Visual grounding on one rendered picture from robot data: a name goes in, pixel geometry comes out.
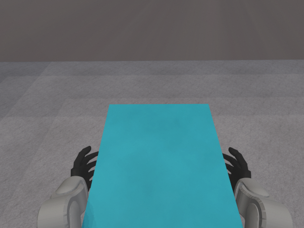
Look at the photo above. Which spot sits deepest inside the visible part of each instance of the robot left forearm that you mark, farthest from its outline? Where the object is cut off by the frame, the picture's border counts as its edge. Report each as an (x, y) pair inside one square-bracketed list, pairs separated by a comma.
[(65, 206)]

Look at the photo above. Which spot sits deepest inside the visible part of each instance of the left robot hand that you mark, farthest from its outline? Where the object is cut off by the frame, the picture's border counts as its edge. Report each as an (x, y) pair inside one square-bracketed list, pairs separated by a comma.
[(81, 167)]

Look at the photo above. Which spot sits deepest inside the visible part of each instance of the carton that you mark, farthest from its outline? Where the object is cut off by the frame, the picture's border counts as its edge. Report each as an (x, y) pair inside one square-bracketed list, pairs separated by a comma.
[(160, 166)]

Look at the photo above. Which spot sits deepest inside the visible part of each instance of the robot right forearm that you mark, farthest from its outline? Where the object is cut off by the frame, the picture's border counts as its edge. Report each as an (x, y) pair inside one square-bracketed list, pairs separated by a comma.
[(259, 208)]

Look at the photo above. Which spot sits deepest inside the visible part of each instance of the right robot hand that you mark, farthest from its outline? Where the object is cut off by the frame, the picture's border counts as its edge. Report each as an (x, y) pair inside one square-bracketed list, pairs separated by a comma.
[(239, 169)]

